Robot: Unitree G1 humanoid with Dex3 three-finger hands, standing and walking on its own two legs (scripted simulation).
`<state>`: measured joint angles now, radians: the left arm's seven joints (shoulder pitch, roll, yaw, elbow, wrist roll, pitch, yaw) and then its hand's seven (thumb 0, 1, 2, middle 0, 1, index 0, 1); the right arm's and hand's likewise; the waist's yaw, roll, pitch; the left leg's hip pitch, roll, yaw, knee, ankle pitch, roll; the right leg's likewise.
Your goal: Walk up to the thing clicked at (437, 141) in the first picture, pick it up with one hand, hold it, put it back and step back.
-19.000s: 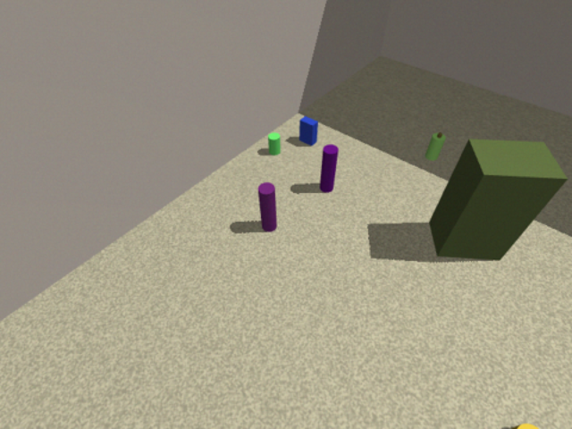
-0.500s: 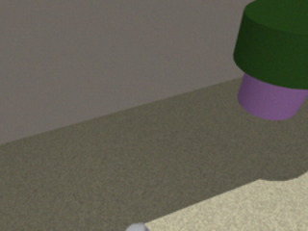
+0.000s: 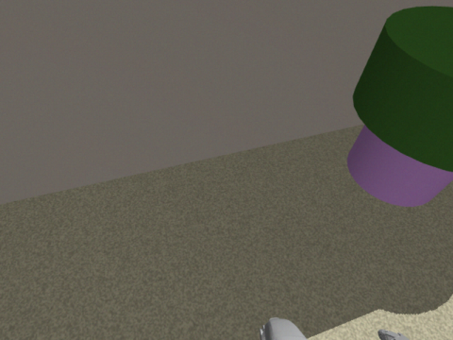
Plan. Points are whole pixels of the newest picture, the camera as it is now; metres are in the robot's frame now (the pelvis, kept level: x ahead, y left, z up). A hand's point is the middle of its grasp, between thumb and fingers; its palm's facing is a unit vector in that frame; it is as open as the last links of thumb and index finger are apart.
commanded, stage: walk up
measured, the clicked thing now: out of the picture -0.10 +1.21 -0.70
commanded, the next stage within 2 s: none
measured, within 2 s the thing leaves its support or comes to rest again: neither
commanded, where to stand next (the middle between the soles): +0.58 -0.03 m, yaw -3 degrees
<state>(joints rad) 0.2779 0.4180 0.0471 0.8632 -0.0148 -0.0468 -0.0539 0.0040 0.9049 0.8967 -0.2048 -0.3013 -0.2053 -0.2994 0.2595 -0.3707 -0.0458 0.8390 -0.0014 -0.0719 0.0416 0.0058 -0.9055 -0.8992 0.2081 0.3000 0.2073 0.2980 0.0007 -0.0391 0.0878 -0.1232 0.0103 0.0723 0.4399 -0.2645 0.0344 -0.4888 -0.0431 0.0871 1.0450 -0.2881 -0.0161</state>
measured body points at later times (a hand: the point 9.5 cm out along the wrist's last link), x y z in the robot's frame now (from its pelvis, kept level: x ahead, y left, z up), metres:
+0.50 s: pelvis +0.22 -0.04 +0.00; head +0.24 -0.06 +0.45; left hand +0.27 +0.28 -0.10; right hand +0.28 -0.36 -0.13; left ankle +0.29 +0.11 -0.69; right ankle +0.22 -0.16 -0.74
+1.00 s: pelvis +0.43 -0.03 +0.00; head +0.43 +0.02 +0.45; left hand +0.47 +0.32 -0.12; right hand +0.54 -0.34 -0.07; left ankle +0.38 +0.10 -0.74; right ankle +0.59 -0.17 -0.68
